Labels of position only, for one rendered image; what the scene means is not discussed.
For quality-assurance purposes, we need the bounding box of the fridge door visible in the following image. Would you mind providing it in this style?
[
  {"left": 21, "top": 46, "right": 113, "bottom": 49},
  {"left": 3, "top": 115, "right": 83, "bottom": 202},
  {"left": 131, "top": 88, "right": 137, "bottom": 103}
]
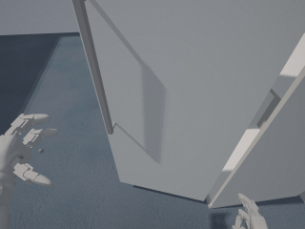
[{"left": 71, "top": 0, "right": 305, "bottom": 201}]

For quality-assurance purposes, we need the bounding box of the handle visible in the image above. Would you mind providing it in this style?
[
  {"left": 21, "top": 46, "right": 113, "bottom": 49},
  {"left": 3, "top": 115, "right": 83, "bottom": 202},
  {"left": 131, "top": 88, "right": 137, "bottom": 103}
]
[{"left": 72, "top": 0, "right": 116, "bottom": 135}]

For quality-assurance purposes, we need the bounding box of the left robot forearm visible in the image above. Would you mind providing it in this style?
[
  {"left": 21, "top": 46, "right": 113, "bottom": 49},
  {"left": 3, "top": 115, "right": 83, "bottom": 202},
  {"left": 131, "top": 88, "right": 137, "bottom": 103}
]
[{"left": 0, "top": 172, "right": 16, "bottom": 229}]

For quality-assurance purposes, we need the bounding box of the robot right hand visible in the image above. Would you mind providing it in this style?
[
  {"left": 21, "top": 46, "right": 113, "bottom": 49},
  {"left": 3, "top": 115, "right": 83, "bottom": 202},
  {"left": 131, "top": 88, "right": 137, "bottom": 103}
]
[{"left": 232, "top": 193, "right": 269, "bottom": 229}]

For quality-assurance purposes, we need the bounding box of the robot left hand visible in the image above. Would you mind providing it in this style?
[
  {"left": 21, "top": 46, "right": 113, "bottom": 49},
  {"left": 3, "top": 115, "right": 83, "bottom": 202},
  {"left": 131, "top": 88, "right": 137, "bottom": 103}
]
[{"left": 0, "top": 114, "right": 59, "bottom": 188}]

